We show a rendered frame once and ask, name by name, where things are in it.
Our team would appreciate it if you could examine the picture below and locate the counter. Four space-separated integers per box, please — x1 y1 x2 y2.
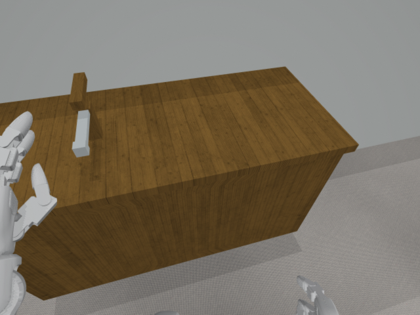
0 66 359 301

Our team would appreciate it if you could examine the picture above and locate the tap lever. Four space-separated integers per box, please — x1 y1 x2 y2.
72 110 90 158

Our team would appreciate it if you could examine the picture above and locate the right robot hand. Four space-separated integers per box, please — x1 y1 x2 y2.
296 276 339 315

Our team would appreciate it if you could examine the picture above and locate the left robot hand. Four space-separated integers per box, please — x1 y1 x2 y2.
0 112 57 255

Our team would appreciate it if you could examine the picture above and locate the robot left forearm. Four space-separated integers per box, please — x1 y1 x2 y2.
0 254 26 315

